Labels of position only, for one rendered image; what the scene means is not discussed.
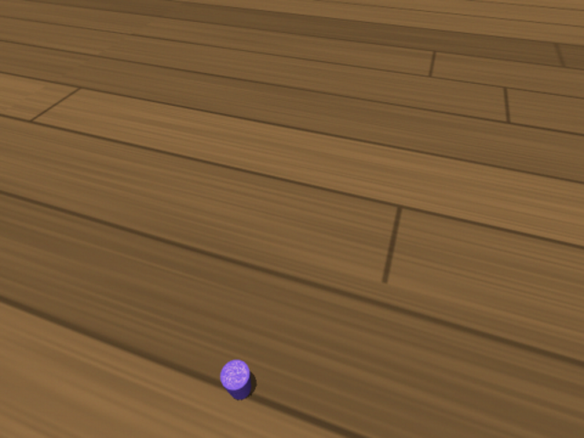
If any cup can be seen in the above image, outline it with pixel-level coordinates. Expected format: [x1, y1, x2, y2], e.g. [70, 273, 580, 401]
[220, 360, 251, 400]

